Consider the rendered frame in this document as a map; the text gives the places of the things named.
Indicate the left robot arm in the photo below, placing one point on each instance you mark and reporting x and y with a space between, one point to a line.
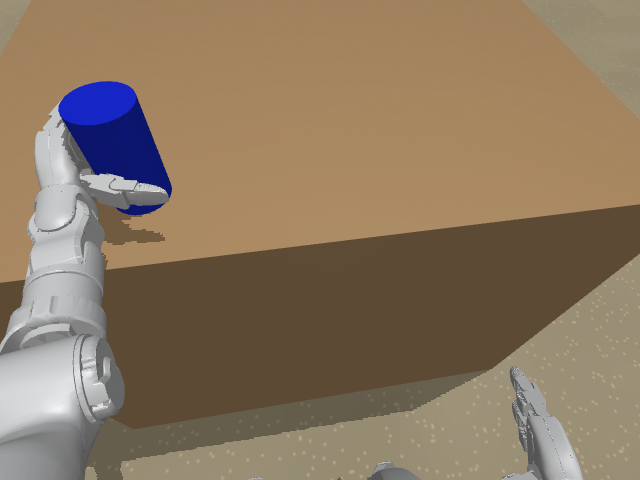
58 377

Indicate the left robot hand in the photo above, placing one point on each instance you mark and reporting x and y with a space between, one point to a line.
59 160

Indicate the can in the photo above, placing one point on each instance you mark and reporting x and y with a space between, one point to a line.
107 122

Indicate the right robot hand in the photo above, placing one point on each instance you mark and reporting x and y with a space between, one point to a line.
550 454

